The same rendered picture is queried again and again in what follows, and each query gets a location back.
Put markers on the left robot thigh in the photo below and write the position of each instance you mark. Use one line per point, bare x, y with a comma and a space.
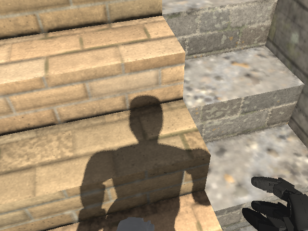
135, 224

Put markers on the robot right hand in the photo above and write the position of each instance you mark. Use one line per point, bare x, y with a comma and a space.
294, 217

